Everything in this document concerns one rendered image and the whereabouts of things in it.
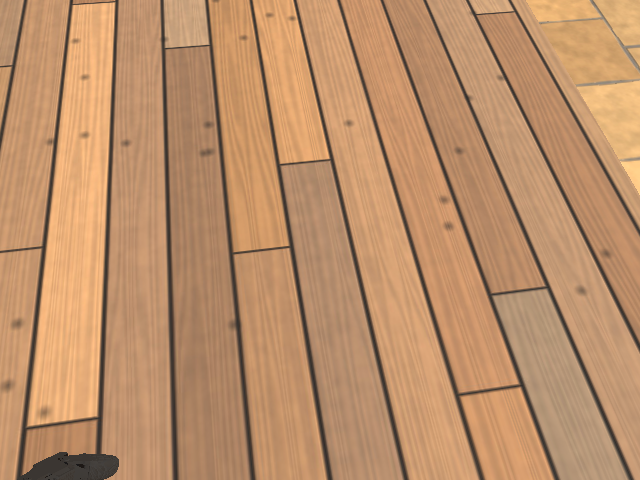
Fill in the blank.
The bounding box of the left robot hand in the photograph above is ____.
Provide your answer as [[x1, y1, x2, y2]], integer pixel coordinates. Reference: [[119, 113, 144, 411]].
[[17, 452, 119, 480]]

